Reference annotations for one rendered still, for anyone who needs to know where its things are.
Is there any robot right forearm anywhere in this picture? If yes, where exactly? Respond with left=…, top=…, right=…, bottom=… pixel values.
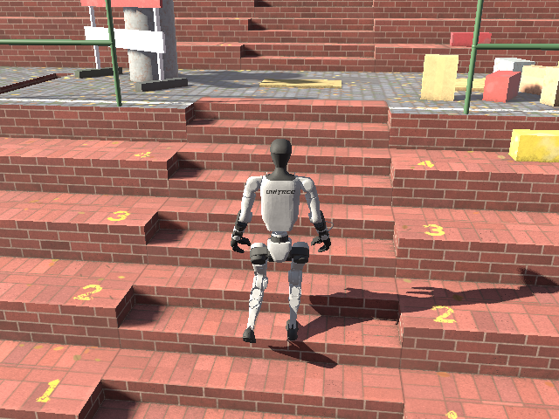
left=314, top=210, right=329, bottom=240

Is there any robot torso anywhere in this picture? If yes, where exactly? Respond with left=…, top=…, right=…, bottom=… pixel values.
left=260, top=172, right=300, bottom=263

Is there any right robot hand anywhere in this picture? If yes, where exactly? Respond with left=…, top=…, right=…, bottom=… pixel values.
left=311, top=237, right=331, bottom=252

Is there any right robot upper arm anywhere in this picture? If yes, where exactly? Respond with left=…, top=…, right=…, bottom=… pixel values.
left=299, top=176, right=322, bottom=223

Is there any robot left forearm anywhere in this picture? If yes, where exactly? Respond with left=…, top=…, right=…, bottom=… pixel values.
left=231, top=210, right=247, bottom=241

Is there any left robot hand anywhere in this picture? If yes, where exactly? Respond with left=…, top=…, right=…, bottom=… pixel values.
left=231, top=237, right=251, bottom=253

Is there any robot left foot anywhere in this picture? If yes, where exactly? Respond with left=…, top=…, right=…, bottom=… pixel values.
left=242, top=328, right=256, bottom=343

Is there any left robot upper arm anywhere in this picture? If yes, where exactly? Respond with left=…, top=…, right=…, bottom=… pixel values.
left=238, top=175, right=262, bottom=223

